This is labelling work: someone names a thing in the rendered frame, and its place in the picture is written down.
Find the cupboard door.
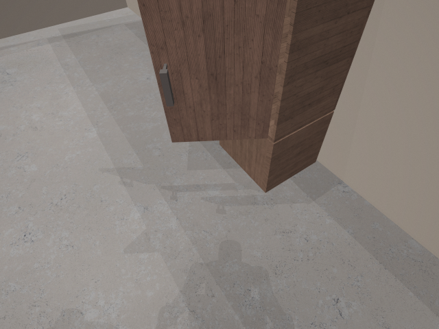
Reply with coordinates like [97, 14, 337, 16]
[137, 0, 287, 143]

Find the handle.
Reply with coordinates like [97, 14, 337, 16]
[159, 64, 174, 106]

